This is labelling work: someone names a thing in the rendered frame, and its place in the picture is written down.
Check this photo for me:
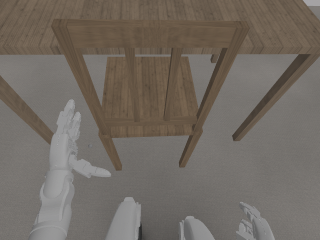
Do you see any robot left forearm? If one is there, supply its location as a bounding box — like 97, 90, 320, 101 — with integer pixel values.
28, 168, 75, 240

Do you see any robot left hand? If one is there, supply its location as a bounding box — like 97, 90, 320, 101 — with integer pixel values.
49, 99, 111, 178

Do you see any chair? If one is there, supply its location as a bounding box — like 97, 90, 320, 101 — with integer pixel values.
51, 19, 250, 171

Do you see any robot left thigh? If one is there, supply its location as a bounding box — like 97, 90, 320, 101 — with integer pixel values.
104, 201, 141, 240

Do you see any robot right hand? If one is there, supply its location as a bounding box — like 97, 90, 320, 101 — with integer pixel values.
236, 202, 275, 240

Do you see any robot right thigh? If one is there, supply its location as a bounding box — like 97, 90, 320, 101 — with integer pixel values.
178, 218, 215, 240

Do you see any robot thigh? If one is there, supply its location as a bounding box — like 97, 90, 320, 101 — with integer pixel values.
178, 218, 215, 240
104, 201, 141, 240

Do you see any table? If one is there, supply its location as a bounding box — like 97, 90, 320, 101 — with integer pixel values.
0, 0, 320, 145

